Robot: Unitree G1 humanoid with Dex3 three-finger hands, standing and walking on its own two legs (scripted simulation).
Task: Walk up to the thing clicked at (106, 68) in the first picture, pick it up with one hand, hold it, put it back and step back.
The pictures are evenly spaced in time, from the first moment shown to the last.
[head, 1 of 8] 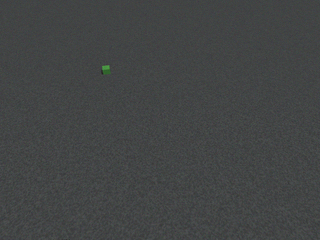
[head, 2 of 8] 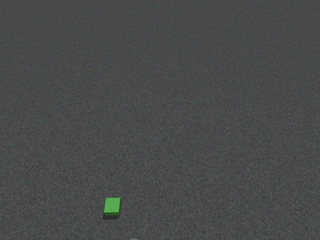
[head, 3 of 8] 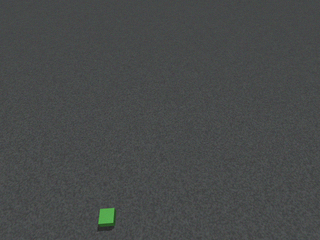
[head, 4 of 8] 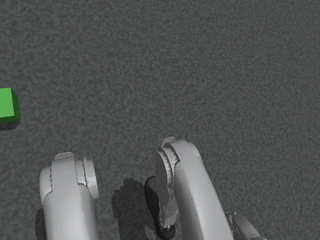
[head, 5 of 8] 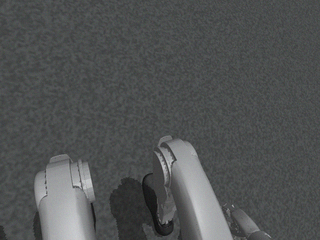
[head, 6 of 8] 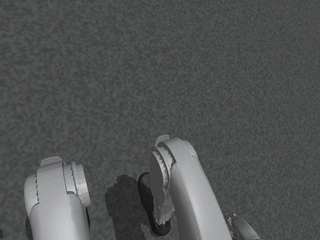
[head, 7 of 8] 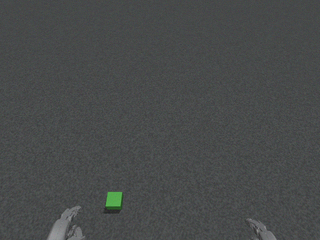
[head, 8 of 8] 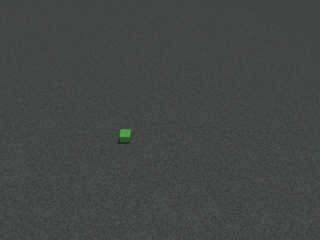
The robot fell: no
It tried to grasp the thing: yes
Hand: left
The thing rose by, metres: 0.68
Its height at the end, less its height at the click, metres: +0.00
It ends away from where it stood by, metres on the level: 0.03
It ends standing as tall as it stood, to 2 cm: yes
